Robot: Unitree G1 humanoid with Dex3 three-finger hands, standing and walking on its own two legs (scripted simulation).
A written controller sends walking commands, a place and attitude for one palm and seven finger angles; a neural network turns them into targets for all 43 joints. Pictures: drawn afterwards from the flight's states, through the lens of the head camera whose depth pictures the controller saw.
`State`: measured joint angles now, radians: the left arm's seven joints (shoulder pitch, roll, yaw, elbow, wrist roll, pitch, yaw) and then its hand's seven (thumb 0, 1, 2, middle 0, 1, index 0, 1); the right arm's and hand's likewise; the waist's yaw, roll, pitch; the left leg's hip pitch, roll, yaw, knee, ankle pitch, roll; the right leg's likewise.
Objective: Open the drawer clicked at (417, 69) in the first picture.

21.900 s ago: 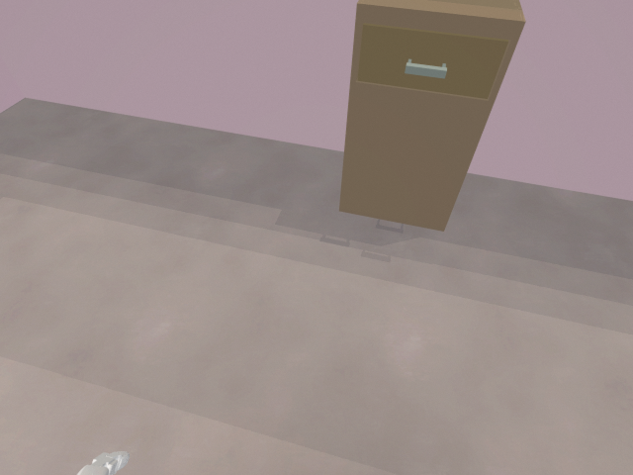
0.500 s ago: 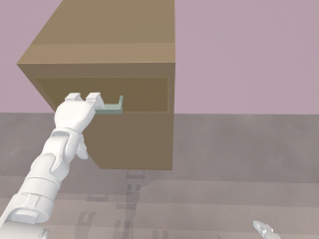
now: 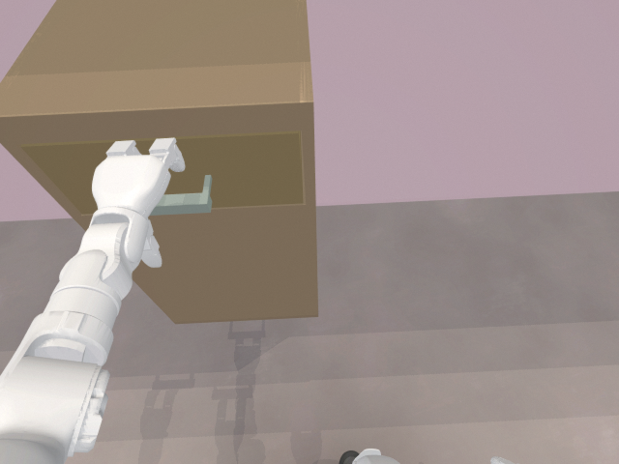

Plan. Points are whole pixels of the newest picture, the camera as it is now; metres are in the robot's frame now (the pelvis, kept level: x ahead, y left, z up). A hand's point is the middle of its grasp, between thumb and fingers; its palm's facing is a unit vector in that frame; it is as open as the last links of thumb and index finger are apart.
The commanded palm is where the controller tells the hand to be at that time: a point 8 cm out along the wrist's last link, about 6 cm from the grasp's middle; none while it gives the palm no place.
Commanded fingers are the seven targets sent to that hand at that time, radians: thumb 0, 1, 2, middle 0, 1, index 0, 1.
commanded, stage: move the hooked fingers above the handle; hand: left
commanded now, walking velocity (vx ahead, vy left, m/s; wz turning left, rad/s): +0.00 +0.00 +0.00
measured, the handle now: (175, 193) +0.53 +0.24 -0.03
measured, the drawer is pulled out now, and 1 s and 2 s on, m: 0.00 0.00 0.00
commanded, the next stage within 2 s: none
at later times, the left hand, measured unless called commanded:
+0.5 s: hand (168, 186) +0.49 +0.22 +0.04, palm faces +0.01 -0.01 -1.00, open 13.7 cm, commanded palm +0.47 +0.23 +0.08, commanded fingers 0.00 -0.50 0.30 -0.30 -1.20 -0.30 -1.20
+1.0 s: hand (161, 197) +0.48 +0.23 +0.03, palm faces -0.07 -0.02 -1.00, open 13.9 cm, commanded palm +0.46 +0.23 +0.08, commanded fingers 0.00 -0.50 0.30 -0.30 -1.20 -0.30 -1.20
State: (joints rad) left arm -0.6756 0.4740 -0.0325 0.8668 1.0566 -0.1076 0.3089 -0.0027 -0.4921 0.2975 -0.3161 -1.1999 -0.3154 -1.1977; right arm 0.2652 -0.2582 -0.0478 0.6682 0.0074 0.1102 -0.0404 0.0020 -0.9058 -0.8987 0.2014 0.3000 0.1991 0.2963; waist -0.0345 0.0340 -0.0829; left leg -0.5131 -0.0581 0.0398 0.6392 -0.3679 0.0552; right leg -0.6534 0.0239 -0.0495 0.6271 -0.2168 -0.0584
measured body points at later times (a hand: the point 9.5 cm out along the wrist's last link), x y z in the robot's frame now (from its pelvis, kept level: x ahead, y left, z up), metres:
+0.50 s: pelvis +0.01 +0.02 -0.01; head +0.10 +0.00 +0.43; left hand +0.49 +0.22 +0.09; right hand +0.02 -0.26 -0.15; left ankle -0.04 +0.08 -0.72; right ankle +0.05 -0.08 -0.72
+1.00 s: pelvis +0.02 +0.01 +0.00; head +0.11 -0.01 +0.44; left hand +0.48 +0.23 +0.08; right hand +0.06 -0.26 -0.14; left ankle -0.04 +0.08 -0.72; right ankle +0.05 -0.08 -0.72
